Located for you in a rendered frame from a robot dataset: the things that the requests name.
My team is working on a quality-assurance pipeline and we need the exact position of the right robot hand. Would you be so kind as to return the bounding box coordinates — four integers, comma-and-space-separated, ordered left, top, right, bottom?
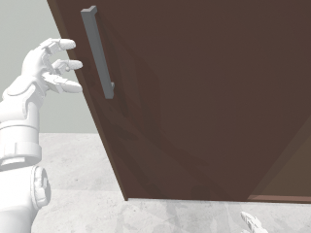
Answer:
240, 211, 268, 233

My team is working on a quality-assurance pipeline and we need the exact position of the left robot upper arm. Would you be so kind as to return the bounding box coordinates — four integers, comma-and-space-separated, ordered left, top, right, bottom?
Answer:
0, 165, 52, 233

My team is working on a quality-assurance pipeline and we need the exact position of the handle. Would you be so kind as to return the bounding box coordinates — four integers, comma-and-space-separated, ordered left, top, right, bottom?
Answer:
81, 5, 115, 99

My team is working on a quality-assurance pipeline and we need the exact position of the wardrobe door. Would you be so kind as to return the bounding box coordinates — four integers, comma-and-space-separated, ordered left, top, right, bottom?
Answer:
56, 0, 311, 202
251, 116, 311, 197

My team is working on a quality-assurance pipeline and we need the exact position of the left robot hand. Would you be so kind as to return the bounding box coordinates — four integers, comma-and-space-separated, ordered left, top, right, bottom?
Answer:
21, 38, 83, 94

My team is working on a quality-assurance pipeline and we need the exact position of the robot left forearm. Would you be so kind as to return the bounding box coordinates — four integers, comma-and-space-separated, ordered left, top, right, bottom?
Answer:
0, 75, 47, 172

